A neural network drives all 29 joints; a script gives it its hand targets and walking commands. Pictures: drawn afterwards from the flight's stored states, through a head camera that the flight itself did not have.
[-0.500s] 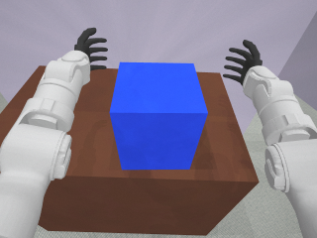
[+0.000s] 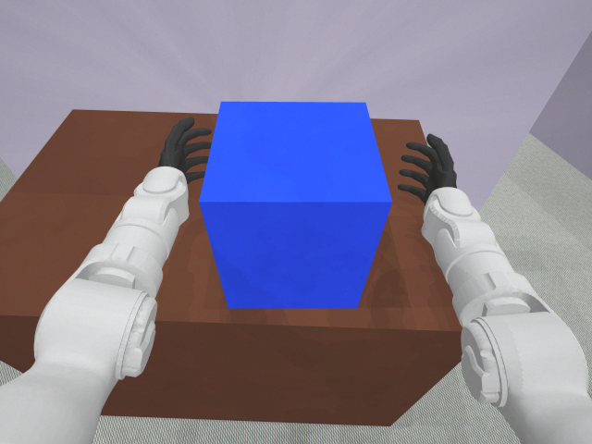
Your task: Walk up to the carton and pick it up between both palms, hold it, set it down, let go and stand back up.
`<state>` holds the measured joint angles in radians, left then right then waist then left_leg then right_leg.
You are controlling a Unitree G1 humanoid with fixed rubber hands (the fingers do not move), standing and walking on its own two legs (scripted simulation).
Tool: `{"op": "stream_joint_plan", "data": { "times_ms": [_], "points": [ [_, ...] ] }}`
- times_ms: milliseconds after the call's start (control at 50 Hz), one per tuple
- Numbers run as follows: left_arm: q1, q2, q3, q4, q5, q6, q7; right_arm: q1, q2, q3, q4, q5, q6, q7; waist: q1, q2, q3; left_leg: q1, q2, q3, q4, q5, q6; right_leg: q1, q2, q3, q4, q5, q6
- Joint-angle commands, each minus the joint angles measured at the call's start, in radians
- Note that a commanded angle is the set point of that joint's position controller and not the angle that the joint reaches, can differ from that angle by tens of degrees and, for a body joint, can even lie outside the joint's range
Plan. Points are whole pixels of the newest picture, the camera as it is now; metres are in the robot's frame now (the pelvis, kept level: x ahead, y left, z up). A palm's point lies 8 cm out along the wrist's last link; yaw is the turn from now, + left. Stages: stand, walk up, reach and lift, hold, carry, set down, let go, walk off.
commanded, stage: reach and lift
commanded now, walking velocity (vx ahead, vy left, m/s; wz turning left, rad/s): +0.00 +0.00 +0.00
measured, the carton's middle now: (293, 210) +0.46 +0.02 +0.06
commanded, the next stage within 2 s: none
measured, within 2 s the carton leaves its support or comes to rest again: neither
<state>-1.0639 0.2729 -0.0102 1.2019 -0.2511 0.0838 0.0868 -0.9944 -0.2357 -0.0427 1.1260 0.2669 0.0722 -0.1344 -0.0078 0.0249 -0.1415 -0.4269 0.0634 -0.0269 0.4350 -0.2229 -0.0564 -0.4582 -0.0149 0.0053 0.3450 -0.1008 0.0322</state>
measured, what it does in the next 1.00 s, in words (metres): stands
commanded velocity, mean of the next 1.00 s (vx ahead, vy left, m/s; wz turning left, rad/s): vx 0.00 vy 0.00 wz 0.00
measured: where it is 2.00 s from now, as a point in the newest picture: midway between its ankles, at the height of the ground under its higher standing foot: outside the picture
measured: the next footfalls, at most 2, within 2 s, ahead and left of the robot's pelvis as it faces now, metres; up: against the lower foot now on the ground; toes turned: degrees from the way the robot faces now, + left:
none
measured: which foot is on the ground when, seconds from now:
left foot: down 0.00-1.00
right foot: down 0.00-1.00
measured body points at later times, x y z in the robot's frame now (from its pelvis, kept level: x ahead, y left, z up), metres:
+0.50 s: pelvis +0.00 +0.00 -0.01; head +0.05 +0.00 +0.44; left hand +0.47 +0.16 +0.11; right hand +0.46 -0.17 +0.10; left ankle -0.02 +0.15 -0.74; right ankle +0.03 -0.14 -0.74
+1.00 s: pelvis +0.01 +0.01 +0.01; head +0.05 +0.01 +0.45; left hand +0.46 +0.16 +0.10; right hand +0.45 -0.14 +0.10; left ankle -0.02 +0.15 -0.74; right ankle +0.03 -0.14 -0.74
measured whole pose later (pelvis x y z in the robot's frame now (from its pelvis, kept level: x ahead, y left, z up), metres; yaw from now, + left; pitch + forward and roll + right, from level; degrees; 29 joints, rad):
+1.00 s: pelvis +0.01 +0.01 +0.01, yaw +1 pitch +8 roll -1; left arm -0.96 0.06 0.45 1.21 0.25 -0.13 0.06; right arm -0.85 0.03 -0.55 1.00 -0.34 -0.11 -0.05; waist -0.03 0.01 -0.08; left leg -0.30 0.04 -0.04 0.36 -0.21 -0.05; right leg -0.32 -0.04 -0.01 0.26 -0.09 0.04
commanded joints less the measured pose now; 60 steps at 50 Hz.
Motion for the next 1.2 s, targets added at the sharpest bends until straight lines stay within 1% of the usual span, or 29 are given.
{"op": "stream_joint_plan", "data": {
  "times_ms": [0,20,60,100,140,180,200,240,340,400,440,520,540,600,620,680,700,720,740,780,820,840,880,940,1000,1060,1120,1160,1180],
  "points": [
    [-0.46,0.138,0.005,0.014,-0.004,-0.141,-0.018,-0.511,-0.148,0.017,-0.053,0.007,-0.098,0.008,-0.01,-0.049,-0.532,0.114,-0.08,0.085,0.021,0.303,-0.03,0.325,0.057,-0.057,0.058,0.266,-0.004],
    [-0.467,0.129,-0.005,0.048,-0.02,-0.169,-0.02,-0.518,-0.14,0.024,-0.053,0.01,-0.114,0.011,-0.011,-0.062,-0.535,0.078,-0.08,0.08,0.012,0.268,-0.023,0.325,0.049,-0.052,0.061,0.242,-0.004],
    [-0.486,0.134,-0.026,0.079,-0.035,-0.226,-0.021,-0.529,-0.124,0.032,-0.069,0.017,-0.147,0.017,-0.007,-0.062,-0.559,0.04,-0.082,0.082,0.019,0.272,-0.016,0.339,0.043,-0.045,0.081,0.269,-0.005],
    [-0.508,0.131,-0.039,0.096,-0.048,-0.262,-0.019,-0.537,-0.134,0.029,-0.064,0.022,-0.177,0.023,-0.016,-0.044,-0.598,0.042,-0.081,0.085,0.037,0.287,-0.026,0.32,0.042,-0.05,0.093,0.271,-0.009],
    [-0.555,0.124,-0.068,0.065,-0.059,-0.29,-0.014,-0.539,-0.143,0.019,-0.046,0.023,-0.193,0.029,-0.028,0.003,-0.659,0.069,-0.078,0.081,0.06,0.34,-0.044,0.275,0.048,-0.058,0.106,0.286,-0.018],
    [-0.562,0.113,-0.075,0.059,-0.061,-0.297,-0.008,-0.543,-0.147,0.027,-0.037,0.032,-0.206,0.036,-0.032,0.02,-0.689,0.099,-0.074,0.079,0.084,0.396,-0.057,0.249,0.049,-0.059,0.112,0.315,-0.026],
    [-0.567,0.112,-0.07,0.056,-0.047,-0.299,-0.005,-0.531,-0.161,0.017,-0.018,0.029,-0.211,0.036,-0.037,0.049,-0.708,0.108,-0.074,0.08,0.089,0.403,-0.067,0.24,0.052,-0.061,0.113,0.312,-0.026],
    [-0.554,0.108,-0.054,0.041,-0.04,-0.301,-0.002,-0.536,-0.155,0.017,-0.02,0.025,-0.22,0.032,-0.032,0.042,-0.741,0.103,-0.072,0.082,0.105,0.413,-0.069,0.239,0.054,-0.058,0.125,0.332,-0.024],
    [-0.578,0.072,-0.049,-0.02,-0.023,-0.299,0.009,-0.548,-0.134,0.006,-0.047,0.023,-0.226,0.032,-0.033,0.082,-0.793,0.129,-0.071,0.079,0.116,0.457,-0.077,0.231,0.058,-0.064,0.131,0.347,-0.029],
    [-0.571,0.043,-0.03,-0.008,-0.018,-0.287,0.011,-0.57,-0.093,-0.002,-0.09,-0.008,-0.213,0.027,-0.029,0.01,-0.779,0.095,-0.073,0.086,0.11,0.407,-0.062,0.242,0.056,-0.063,0.129,0.333,-0.018],
    [-0.576,0.007,-0.024,-0.002,-0.014,-0.289,0.015,-0.583,-0.051,-0.002,-0.092,-0.015,-0.204,0.027,-0.019,0.002,-0.752,0.062,-0.076,0.083,0.093,0.38,-0.05,0.246,0.054,-0.063,0.13,0.316,-0.014],
    [-0.562,-0.047,0.0,0.052,0.022,-0.29,0.007,-0.569,0.016,-0.031,-0.058,-0.075,-0.181,0.021,-0.038,-0.025,-0.649,0.032,-0.078,0.083,0.07,0.316,-0.04,0.264,0.044,-0.054,0.113,0.268,-0.015],
    [-0.549,-0.057,0.024,0.071,0.039,-0.293,0.005,-0.569,0.034,-0.031,-0.062,-0.085,-0.178,0.018,-0.032,-0.043,-0.631,0.021,-0.081,0.082,0.06,0.296,-0.028,0.276,0.038,-0.048,0.11,0.255,-0.011],
    [-0.521,-0.078,0.064,0.097,0.096,-0.288,0.006,-0.557,0.055,-0.081,-0.063,-0.144,-0.184,0.001,-0.036,-0.048,-0.611,0.016,-0.085,0.089,0.045,0.309,-0.028,0.322,0.039,-0.042,0.107,0.3,-0.007],
    [-0.524,-0.105,0.076,0.075,0.108,-0.29,0.007,-0.556,0.085,-0.085,-0.083,-0.15,-0.184,-0.003,-0.04,-0.054,-0.621,0.022,-0.087,0.091,0.042,0.313,-0.031,0.336,0.041,-0.044,0.106,0.308,-0.008],
    [-0.54,-0.154,0.115,0.05,0.156,-0.289,0.0,-0.565,0.151,-0.131,-0.106,-0.206,-0.184,0.003,-0.04,-0.037,-0.614,0.042,-0.089,0.098,0.029,0.325,-0.035,0.343,0.038,-0.053,0.089,0.304,-0.009],
    [-0.558,-0.171,0.13,0.018,0.175,-0.293,-0.004,-0.561,0.184,-0.146,-0.118,-0.227,-0.184,0.009,-0.038,-0.012,-0.636,0.061,-0.095,0.101,0.026,0.334,-0.036,0.35,0.037,-0.055,0.087,0.309,-0.013],
    [-0.58,-0.226,0.141,-0.026,0.203,-0.297,-0.008,-0.562,0.232,-0.17,-0.135,-0.258,-0.186,0.024,-0.043,0.014,-0.662,0.093,-0.092,0.098,0.028,0.369,-0.044,0.342,0.041,-0.063,0.085,0.316,-0.021],
    [-0.582,-0.27,0.171,-0.023,0.242,-0.293,-0.023,-0.54,0.285,-0.195,-0.118,-0.303,-0.18,0.044,-0.045,0.02,-0.631,0.119,-0.091,0.101,0.022,0.371,-0.047,0.338,0.039,-0.069,0.07,0.309,-0.024],
    [-0.57,-0.367,0.236,-0.061,0.34,-0.294,-0.062,-0.515,0.392,-0.26,-0.16,-0.418,-0.195,0.088,-0.041,0.039,-0.651,0.189,-0.09,0.112,0.003,0.414,-0.056,0.37,0.043,-0.089,0.048,0.327,-0.026],
    [-0.567,-0.616,0.234,-0.071,0.447,-0.288,-0.131,-0.499,0.653,-0.281,-0.173,-0.552,-0.213,0.158,-0.06,0.065,-0.612,0.252,-0.089,0.112,-0.014,0.455,-0.071,0.421,0.051,-0.111,0.02,0.374,-0.027],
    [-0.531,-0.691,0.237,-0.073,0.484,-0.286,-0.159,-0.467,0.707,-0.283,-0.181,-0.602,-0.221,0.19,-0.058,0.077,-0.61,0.297,-0.086,0.114,-0.02,0.472,-0.08,0.441,0.053,-0.118,0.009,0.391,-0.031],
    [-0.47,-0.721,0.265,-0.078,0.529,-0.278,-0.178,-0.419,0.734,-0.285,-0.193,-0.644,-0.229,0.225,-0.049,0.081,-0.569,0.321,-0.087,0.122,-0.029,0.49,-0.084,0.479,0.058,-0.12,0.002,0.416,-0.03],
    [-0.42,-0.703,0.334,-0.086,0.58,-0.233,-0.192,-0.379,0.744,-0.305,-0.171,-0.669,-0.22,0.24,-0.037,0.037,-0.416,0.242,-0.091,0.14,-0.09,0.362,-0.063,0.547,0.057,-0.114,-0.014,0.356,-0.009],
    [-0.378,-0.704,0.343,-0.133,0.595,-0.18,-0.198,-0.378,0.747,-0.312,-0.204,-0.687,-0.221,0.246,-0.025,-0.002,-0.348,0.236,-0.095,0.15,-0.121,0.316,-0.047,0.553,0.062,-0.119,-0.021,0.31,0.01],
    [-0.38,-0.715,0.326,-0.185,0.58,-0.157,-0.198,-0.395,0.773,-0.289,-0.254,-0.688,-0.231,0.247,-0.019,-0.026,-0.361,0.258,-0.097,0.159,-0.115,0.358,-0.043,0.581,0.063,-0.123,-0.019,0.351,0.025],
    [-0.363,-0.723,0.31,-0.225,0.583,-0.138,-0.193,-0.364,0.773,-0.285,-0.246,-0.688,-0.232,0.248,-0.015,-0.014,-0.36,0.304,-0.096,0.165,-0.104,0.4,-0.053,0.576,0.064,-0.132,-0.018,0.382,0.03],
    [-0.34,-0.75,0.294,-0.248,0.589,-0.123,-0.194,-0.341,0.772,-0.283,-0.248,-0.69,-0.235,0.247,-0.023,0.001,-0.352,0.327,-0.095,0.167,-0.096,0.434,-0.06,0.568,0.066,-0.134,-0.02,0.392,0.028],
    [-0.334,-0.759,0.291,-0.263,0.582,-0.121,-0.194,-0.346,0.778,-0.271,-0.267,-0.686,-0.239,0.246,-0.023,-0.013,-0.367,0.333,-0.095,0.166,-0.089,0.461,-0.056,0.575,0.069,-0.134,-0.02,0.413,0.03]
  ]
}}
